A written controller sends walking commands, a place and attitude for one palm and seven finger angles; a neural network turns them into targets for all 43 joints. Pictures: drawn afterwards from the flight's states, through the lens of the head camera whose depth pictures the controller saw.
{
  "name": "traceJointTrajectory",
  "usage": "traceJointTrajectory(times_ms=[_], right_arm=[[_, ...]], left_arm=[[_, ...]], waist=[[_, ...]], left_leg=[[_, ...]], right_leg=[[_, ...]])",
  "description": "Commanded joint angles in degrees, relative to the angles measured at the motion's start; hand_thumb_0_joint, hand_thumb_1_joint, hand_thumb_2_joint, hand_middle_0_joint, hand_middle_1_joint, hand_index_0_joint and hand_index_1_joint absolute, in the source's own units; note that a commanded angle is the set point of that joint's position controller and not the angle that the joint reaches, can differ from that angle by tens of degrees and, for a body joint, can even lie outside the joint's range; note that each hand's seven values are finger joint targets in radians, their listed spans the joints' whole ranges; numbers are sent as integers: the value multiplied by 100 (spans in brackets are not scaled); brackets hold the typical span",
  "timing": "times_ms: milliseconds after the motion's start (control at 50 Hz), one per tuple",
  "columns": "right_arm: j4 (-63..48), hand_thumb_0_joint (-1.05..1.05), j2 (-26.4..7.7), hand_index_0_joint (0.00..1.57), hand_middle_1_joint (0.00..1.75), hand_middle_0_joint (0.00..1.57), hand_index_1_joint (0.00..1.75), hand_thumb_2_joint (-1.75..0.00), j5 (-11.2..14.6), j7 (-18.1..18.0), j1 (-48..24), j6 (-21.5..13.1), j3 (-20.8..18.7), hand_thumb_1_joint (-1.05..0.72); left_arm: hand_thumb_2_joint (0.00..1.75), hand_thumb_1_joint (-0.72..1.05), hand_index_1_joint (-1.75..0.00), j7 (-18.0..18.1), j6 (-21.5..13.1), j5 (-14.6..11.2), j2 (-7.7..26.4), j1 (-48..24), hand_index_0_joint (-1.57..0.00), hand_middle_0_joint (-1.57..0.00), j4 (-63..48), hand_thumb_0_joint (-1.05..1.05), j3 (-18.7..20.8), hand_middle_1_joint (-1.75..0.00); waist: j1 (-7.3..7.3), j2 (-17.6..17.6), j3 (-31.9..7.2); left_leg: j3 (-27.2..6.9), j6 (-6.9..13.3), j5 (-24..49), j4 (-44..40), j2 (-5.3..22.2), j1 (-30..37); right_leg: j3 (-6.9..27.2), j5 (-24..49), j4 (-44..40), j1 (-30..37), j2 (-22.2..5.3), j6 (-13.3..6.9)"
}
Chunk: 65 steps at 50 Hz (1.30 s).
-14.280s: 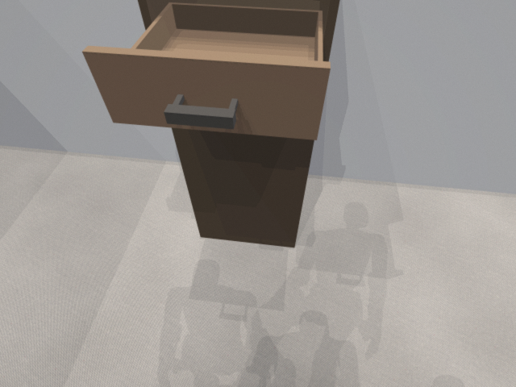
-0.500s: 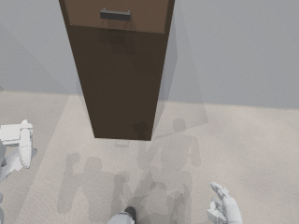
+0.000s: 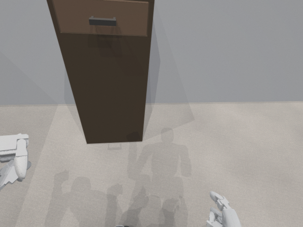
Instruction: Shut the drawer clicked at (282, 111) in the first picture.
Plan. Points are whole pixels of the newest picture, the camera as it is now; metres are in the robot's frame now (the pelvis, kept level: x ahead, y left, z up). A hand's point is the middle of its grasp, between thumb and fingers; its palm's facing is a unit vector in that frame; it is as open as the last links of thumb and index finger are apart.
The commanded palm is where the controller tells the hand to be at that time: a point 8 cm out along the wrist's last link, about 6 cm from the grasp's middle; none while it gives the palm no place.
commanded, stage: stop stepping back and stand still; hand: left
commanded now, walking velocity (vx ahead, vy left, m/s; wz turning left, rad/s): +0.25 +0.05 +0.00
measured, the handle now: (103, 20) +0.88 +0.22 +0.18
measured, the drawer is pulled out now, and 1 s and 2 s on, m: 0.00 0.00 0.00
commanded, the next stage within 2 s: let the arm hang, fingers relaxed in 1.02 s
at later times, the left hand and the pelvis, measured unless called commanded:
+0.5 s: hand out of the picture +0.13 +0.26 +0.18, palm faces +0.44 -0.73 -0.52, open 3.2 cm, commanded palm +0.08 +0.30 +0.18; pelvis -0.03 +0.01 -0.01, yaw +5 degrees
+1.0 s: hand out of the picture +0.17 +0.29 +0.17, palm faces +0.39 -0.77 -0.50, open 3.2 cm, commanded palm +0.11 +0.33 +0.18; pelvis +0.00 +0.04 +0.01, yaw +4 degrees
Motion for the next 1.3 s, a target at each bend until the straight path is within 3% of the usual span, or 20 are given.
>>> traceJointTrajectory(times_ms=[0,80,180,220,260,380,400,420,440,480,540,620,680,740,820,1080,1100,1120,1200,1280], right_arm=[[-573,0,-964,20,30,20,30,-90,16,-161,-642,144,-433,-90],[-475,0,-1110,20,30,20,30,-90,51,-412,-624,14,-430,-90],[-550,0,-1134,20,30,20,30,-90,18,-538,-550,-318,-367,-90],[-726,0,-1337,20,30,20,30,-90,82,-490,-472,-348,-412,-90],[-568,0,-1177,20,30,20,30,-90,79,-343,-548,-387,-447,-90],[-705,0,-1127,20,30,20,30,-90,77,-209,-623,-176,-458,-90],[-743,0,-1066,20,30,20,30,-90,104,-218,-614,-126,-483,-90],[-787,0,-1005,20,30,20,30,-90,111,-214,-679,-71,-521,-90],[-705,0,-1096,20,30,20,30,-90,93,-214,-580,-133,-523,-90],[-454,0,-1056,20,30,20,30,-90,75,-218,-381,-155,-480,-90],[-488,0,-1044,20,30,20,30,-90,85,-301,-621,-190,-389,-90],[-530,0,-1039,20,30,20,30,-90,67,-362,-675,-307,-377,-90],[-695,0,-1279,20,30,20,30,-90,118,-341,-687,-322,-495,-90],[-767,0,-1144,20,30,20,30,-90,179,-294,-666,-246,-409,-90],[-797,0,-1121,20,30,20,30,-90,205,-257,-655,-202,-436,-90],[-861,0,-1128,20,30,20,30,-90,161,-315,-694,-110,-375,-90],[624,0,-2003,20,30,20,30,-90,210,230,-1013,-508,-693,-90],[621,0,-2111,20,30,20,30,-90,207,253,-544,-18,-744,-90],[556,0,-1835,20,30,20,30,-90,26,195,-541,354,-534,-90],[1056,0,-1693,20,30,20,30,-90,-50,149,-588,576,-412,-90]], left_arm=[[90,90,-160,115,-262,-65,977,-501,-140,-140,-1181,0,1071,-160],[90,90,-160,193,-222,37,448,-885,-140,-140,388,0,476,-160],[90,90,-160,343,-284,161,241,-1403,-140,-140,-352,0,-49,-160],[90,90,-160,332,-367,122,380,-1348,-140,-140,-1001,0,57,-160],[90,90,-160,267,-437,153,734,-1061,-140,-140,-823,0,549,-160],[90,90,-160,281,-406,161,621,-17,-140,-140,-562,0,760,-160],[90,90,-160,270,-392,172,610,87,-140,-140,-349,0,756,-160],[90,90,-160,255,-357,110,750,-88,-140,-140,-356,0,801,-160],[90,90,-160,279,-407,62,774,-479,-140,-140,-414,0,820,-160],[90,90,-160,243,-455,59,531,-369,-140,-140,31,0,681,-160],[90,90,-160,241,-547,121,433,-602,-140,-140,9,0,461,-160],[90,90,-160,314,-617,154,470,-720,-140,-140,-336,0,398,-160],[90,90,-160,302,-721,166,541,-626,-140,-140,-859,0,458,-160],[90,90,-160,235,-649,168,535,-119,-140,-140,-611,0,587,-160],[90,90,-160,192,-651,83,518,115,-140,-140,-436,0,646,-160],[90,90,-160,208,-493,50,481,-108,-140,-140,-505,0,495,-160],[90,90,-160,-548,225,479,-130,-954,-140,-140,4370,0,-1856,-160],[90,90,-156,-677,755,494,-21,-1173,-136,-136,4529,0,-1492,-156],[90,90,-138,-712,932,520,-44,-1940,-120,-120,5688,0,-1675,-138],[90,90,-121,-648,1072,440,-161,-2522,-104,-104,7323,0,-1897,-121]], waist=[[201,-652,-97],[181,-107,511],[294,-29,40],[264,1403,-99],[206,1675,154],[427,1246,60],[460,279,183],[408,-1219,203],[331,-1055,98],[212,-279,87],[279,-466,58],[384,-374,-70],[474,754,-322],[435,1266,-235],[393,454,-366],[390,554,-475],[62,477,-238],[202,460,-442],[299,-698,-453],[320,-29,-292]], left_leg=[[-149,-28,-679,4357,87,-1372],[198,179,-596,2336,616,-396],[701,391,-761,-574,400,1762],[-1460,930,-312,-1373,1716,2493],[-2594,1380,-2307,-2307,2398,1154],[-299,546,-2433,-972,1273,-873],[205,367,-2039,438,712,-942],[425,203,-1564,2263,192,-1206],[159,161,-1306,3154,224,-1216],[-36,86,-840,3180,416,-729],[293,137,-582,1734,448,104],[494,286,46,-314,271,1356],[-471,543,1484,-849,1079,2054],[-486,511,1495,-987,1083,1316],[-165,337,1427,-640,838,1238],[-100,283,1277,-842,782,1458],[-57,248,2054,136,894,1357],[-100,264,2157,31,938,1322],[-458,498,1241,-89,877,834],[-481,429,1306,-517,807,1064]], right_leg=[[2621,-1800,-2320,-1207,-2510,-962],[1516,-1567,-2067,-1409,-2019,-546],[666,-868,-861,-1050,-1407,-167],[-125,-36,1200,-1853,-547,373],[298,-437,2563,-1762,-618,435],[-131,31,138,1016,-406,285],[790,-363,-875,735,-805,88],[3073,-1056,-2021,253,-2029,-402],[3560,-301,-2107,207,-2514,-604],[2615,-39,-1840,-245,-2211,-566],[1489,1403,-1477,-281,-1951,-392],[1054,1296,-1213,-262,-1680,-51],[649,1675,-439,-297,-933,446],[293,1844,-234,131,-689,493],[526,2593,-575,364,-836,435],[472,2580,-719,361,-790,445],[106,2850,-47,-605,-1177,319],[416,2560,-153,-614,-1284,277],[436,2093,-171,-302,-1201,150],[454,1913,-326,-121,-1164,157]])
